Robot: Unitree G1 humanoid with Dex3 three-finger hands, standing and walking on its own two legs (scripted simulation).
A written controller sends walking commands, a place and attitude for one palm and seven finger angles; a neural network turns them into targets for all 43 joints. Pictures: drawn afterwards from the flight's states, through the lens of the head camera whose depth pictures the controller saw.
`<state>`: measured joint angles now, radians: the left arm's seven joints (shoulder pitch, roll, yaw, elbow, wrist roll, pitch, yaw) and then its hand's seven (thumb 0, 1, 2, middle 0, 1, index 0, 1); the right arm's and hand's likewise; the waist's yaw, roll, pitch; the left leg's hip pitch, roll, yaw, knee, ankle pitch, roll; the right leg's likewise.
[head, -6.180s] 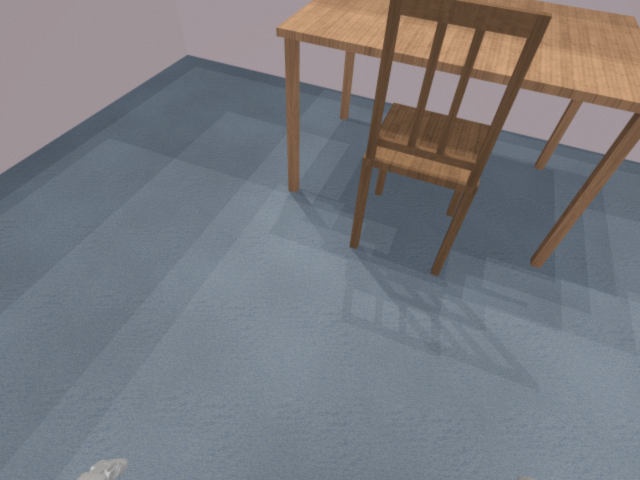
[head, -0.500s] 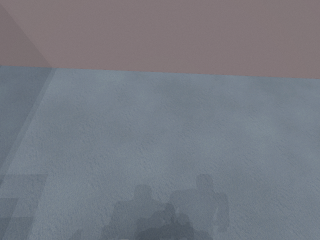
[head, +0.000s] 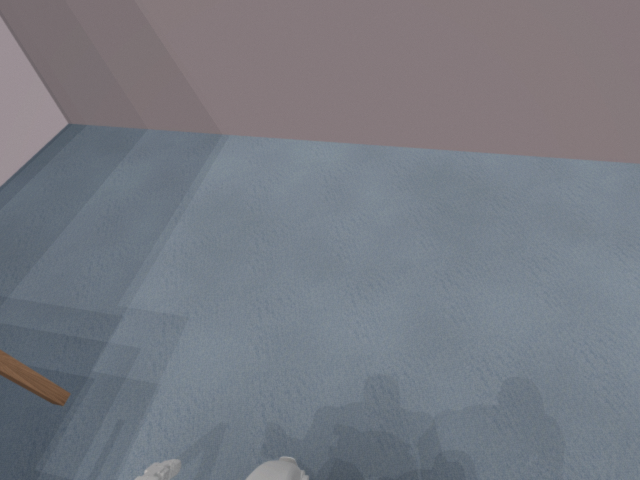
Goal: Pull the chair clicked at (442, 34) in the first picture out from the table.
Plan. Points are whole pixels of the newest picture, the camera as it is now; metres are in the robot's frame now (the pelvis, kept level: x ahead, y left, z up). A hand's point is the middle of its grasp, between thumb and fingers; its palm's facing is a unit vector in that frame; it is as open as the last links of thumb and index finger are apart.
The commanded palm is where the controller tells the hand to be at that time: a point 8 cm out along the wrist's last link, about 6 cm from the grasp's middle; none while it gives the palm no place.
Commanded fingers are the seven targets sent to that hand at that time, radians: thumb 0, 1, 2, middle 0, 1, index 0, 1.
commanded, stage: turn to face it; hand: left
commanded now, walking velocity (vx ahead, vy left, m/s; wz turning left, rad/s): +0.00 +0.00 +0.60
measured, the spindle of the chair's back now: out of the picture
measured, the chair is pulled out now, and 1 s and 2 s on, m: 0.00 0.00 0.00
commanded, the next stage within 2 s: none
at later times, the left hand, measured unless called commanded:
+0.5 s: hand out of the picture -0.07 +0.25 -0.19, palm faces +0.37 -0.89 -0.26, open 7.4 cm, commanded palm none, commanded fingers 0.00 0.90 0.90 -0.20 -0.30 -0.20 -0.30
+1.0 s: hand out of the picture -0.01 +0.22 -0.14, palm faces +0.56 -0.78 -0.28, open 7.4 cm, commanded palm none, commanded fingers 0.00 0.90 0.90 -0.20 -0.30 -0.20 -0.30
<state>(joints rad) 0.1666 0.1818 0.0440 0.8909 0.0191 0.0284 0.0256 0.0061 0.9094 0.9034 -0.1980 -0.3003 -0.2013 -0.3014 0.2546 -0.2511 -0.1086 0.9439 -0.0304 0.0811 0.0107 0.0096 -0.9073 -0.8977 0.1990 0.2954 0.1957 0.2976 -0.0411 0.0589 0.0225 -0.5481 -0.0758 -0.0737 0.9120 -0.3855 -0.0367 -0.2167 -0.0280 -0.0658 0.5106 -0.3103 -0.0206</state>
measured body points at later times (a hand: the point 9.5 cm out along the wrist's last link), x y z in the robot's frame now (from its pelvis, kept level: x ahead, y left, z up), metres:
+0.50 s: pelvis -0.01 +0.03 -0.01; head +0.02 +0.07 +0.44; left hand -0.09 +0.30 -0.17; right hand +0.20 -0.17 -0.12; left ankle -0.04 +0.12 -0.74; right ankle -0.01 -0.11 -0.67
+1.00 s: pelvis +0.00 -0.01 +0.00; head +0.04 -0.02 +0.45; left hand -0.04 +0.26 -0.11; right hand +0.19 -0.20 -0.16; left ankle -0.09 +0.09 -0.65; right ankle +0.06 -0.10 -0.74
